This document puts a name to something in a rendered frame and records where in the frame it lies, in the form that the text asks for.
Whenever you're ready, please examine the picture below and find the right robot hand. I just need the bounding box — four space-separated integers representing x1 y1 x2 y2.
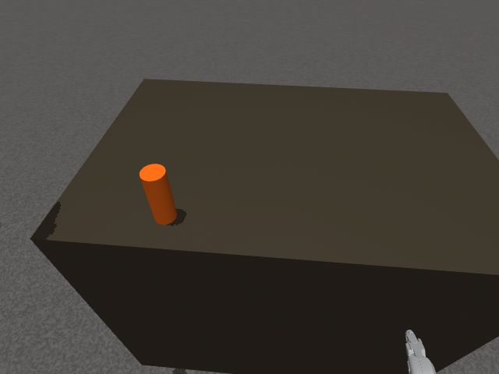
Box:
405 330 436 374

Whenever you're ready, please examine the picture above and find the can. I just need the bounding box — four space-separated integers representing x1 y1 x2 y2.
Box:
140 164 177 224

